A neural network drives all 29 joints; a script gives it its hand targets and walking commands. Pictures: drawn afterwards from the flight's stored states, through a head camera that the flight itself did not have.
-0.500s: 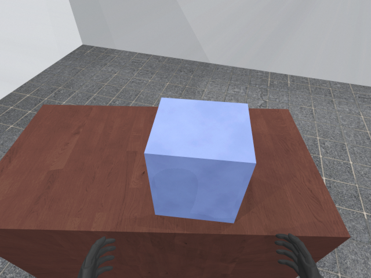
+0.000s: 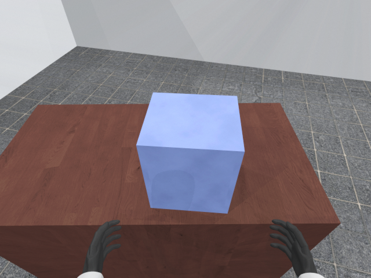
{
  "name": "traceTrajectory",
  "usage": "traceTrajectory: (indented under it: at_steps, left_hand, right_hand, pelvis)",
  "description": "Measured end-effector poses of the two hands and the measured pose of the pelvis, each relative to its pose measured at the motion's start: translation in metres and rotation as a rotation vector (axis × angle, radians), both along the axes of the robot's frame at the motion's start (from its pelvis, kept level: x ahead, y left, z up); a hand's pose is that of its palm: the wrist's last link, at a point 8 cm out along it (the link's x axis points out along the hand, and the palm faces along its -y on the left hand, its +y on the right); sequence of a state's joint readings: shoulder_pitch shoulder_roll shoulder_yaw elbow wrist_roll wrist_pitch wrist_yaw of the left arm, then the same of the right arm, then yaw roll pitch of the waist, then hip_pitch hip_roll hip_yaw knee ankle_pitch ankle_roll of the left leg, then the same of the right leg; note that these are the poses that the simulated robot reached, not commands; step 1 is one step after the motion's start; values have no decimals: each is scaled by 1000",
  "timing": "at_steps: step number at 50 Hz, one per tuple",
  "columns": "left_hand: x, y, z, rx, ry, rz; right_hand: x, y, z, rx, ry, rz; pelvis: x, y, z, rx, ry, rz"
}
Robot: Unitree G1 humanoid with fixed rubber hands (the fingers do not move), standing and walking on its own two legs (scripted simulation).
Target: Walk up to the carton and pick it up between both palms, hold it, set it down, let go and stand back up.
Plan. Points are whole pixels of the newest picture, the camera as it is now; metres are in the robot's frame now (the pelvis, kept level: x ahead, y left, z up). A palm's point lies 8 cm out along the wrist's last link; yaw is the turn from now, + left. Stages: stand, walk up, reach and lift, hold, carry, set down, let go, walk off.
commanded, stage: reach and lift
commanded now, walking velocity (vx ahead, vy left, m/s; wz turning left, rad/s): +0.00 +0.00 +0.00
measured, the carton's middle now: (191, 154) +0.45 +0.03 -0.01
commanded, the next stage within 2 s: none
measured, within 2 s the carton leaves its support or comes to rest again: neither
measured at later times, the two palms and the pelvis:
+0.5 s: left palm (103, 220) +0.25 +0.22 -0.01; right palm (298, 223) +0.26 -0.21 +0.00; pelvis +0.02 +0.00 +0.00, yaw -1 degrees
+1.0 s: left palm (106, 175) +0.31 +0.21 +0.07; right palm (298, 176) +0.33 -0.21 +0.07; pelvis +0.01 +0.00 +0.01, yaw -1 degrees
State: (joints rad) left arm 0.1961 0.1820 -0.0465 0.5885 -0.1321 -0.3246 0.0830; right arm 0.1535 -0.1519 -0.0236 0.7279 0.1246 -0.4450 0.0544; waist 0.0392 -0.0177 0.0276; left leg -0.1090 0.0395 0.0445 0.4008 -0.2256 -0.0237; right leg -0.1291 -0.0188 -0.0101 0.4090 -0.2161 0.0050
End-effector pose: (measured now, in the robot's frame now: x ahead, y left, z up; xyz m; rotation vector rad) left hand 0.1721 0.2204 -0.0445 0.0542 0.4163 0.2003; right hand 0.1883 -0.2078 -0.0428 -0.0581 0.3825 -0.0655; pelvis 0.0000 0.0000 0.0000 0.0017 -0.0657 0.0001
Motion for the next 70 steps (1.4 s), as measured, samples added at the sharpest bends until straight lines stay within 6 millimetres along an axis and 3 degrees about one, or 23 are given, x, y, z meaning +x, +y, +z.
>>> traceTrajectory:
  at_steps: [11, 21, 42, 70]
  left_hand:
    - [42, -6, 15, -17, -123, -23]
    - [64, -5, 29, -29, -128, -23]
    - [124, -13, 94, -42, -133, -55]
    - [195, -2, 162, -55, -134, -51]
  right_hand:
    - [31, 6, 11, 26, -77, 1]
    - [56, 1, 30, 24, -109, -15]
    - [117, 2, 90, 51, -156, -23]
    - [199, 2, 163, 41, -163, -16]
  pelvis:
    - [2, 0, -3, 1, 21, -4]
    - [13, 4, 1, -6, 19, -10]
    - [14, 3, 6, -5, 35, -21]
    - [7, -4, 6, -9, 93, -10]
